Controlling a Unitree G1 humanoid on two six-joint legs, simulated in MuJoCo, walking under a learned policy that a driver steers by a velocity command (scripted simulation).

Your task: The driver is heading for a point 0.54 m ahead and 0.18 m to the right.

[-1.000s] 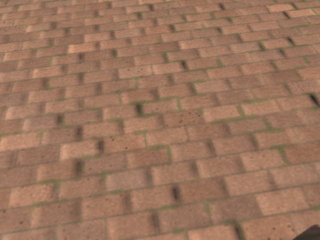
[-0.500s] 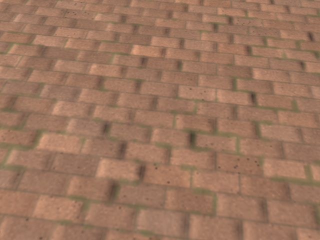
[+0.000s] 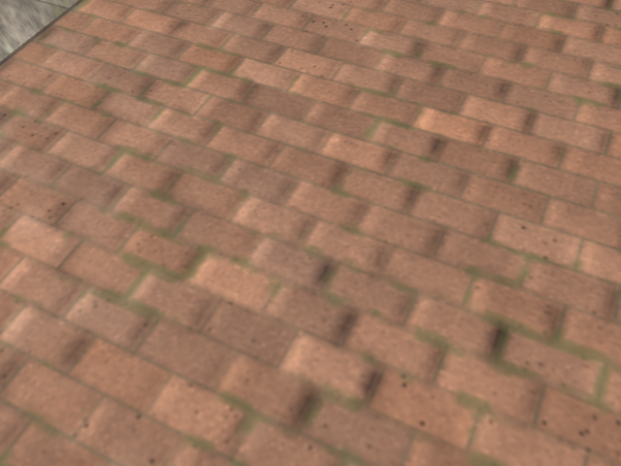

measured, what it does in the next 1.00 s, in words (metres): steps on the spot, turning right: left foot, then right foot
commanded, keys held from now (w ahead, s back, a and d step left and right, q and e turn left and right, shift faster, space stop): e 0.88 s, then w+e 0.12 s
